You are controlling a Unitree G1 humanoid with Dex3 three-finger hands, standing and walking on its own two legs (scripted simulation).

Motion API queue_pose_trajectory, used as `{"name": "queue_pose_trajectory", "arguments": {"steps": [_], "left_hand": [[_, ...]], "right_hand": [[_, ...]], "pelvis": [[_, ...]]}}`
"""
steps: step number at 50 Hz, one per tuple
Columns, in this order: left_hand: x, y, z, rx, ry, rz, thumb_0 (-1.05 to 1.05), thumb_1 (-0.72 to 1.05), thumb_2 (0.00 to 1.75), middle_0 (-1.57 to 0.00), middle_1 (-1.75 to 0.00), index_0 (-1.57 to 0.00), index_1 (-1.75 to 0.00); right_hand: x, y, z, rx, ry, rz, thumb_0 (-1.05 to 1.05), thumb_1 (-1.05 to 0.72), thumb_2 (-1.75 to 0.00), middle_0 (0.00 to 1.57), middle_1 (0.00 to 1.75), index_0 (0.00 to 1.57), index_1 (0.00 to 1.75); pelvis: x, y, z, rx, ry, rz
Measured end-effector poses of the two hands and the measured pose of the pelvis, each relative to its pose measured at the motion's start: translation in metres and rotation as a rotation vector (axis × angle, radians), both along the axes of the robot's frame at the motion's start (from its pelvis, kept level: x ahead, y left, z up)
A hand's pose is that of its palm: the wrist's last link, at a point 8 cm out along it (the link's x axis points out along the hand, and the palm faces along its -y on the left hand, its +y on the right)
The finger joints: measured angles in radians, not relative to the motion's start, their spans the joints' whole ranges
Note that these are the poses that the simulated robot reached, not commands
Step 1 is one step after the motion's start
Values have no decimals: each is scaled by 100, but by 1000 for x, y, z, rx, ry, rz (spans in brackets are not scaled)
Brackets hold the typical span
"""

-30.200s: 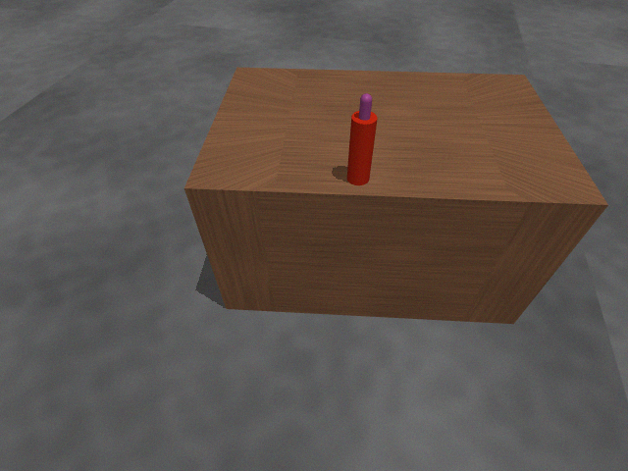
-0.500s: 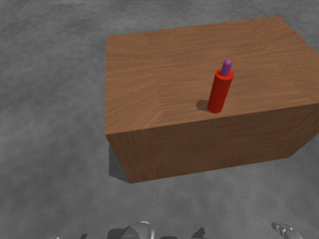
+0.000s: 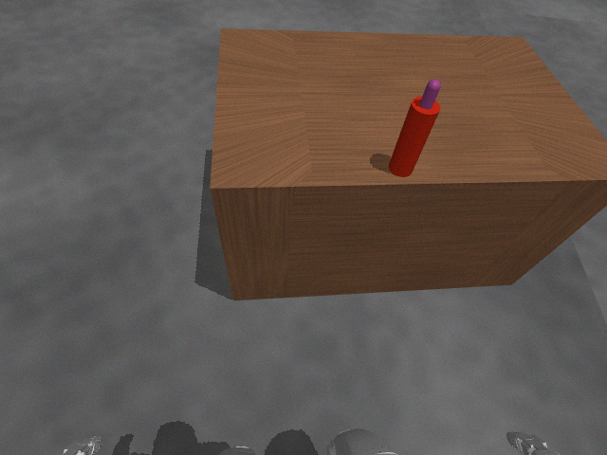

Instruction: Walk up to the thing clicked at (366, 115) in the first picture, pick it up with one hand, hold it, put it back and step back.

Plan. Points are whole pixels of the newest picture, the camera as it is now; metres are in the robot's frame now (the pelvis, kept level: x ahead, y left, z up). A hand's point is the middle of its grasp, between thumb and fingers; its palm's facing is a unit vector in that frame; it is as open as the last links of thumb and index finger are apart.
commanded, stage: step back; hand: right
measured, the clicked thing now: (416, 129) +0.75 -0.22 -0.05
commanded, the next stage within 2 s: stand in 1.98 s
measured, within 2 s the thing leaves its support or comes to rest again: neither
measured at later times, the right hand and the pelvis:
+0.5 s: hand out of the picture -0.08 -0.31 -0.17, palm faces -0.11 +0.91 -0.39, open 7.4 cm; pelvis -0.17 -0.04 -0.02, yaw +4 degrees
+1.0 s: hand out of the picture -0.22 -0.35 -0.16, palm faces -0.02 +0.93 -0.35, open 7.4 cm; pelvis -0.32 -0.08 -0.01, yaw -1 degrees
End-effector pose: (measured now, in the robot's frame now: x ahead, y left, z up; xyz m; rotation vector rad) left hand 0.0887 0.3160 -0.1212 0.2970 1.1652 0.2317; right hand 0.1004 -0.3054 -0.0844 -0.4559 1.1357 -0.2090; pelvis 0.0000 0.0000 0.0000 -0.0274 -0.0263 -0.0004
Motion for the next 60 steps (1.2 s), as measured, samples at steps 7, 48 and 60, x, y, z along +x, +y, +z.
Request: {"name": "queue_pose_trajectory", "arguments": {"steps": [7, 48, 60], "left_hand": [[-67, -18, -6, 60, 83, -42, 1, 91, 90, -20, -30, -20, -30], [-374, -82, 12, 80, 101, 5, 1, 90, 90, -21, -30, -21, -30], [-387, -39, 14, 104, 22, 52, 1, 90, 90, -21, -30, -21, -30]], "right_hand": [[-19, -34, -19, 21, -107, 13, 0, -90, -89, 21, 30, 21, 30], [-305, -83, -34, 99, -38, -38, 0, -91, -89, 20, 30, 20, 30], [-371, -62, -44, 90, 137, -12, 1, -91, -89, 20, 30, 20, 30]], "pelvis": [[-55, -26, -18, 27, -4, -60], [-313, -79, -9, 28, -25, -41], [-334, -58, -12, 66, -21, 57]]}}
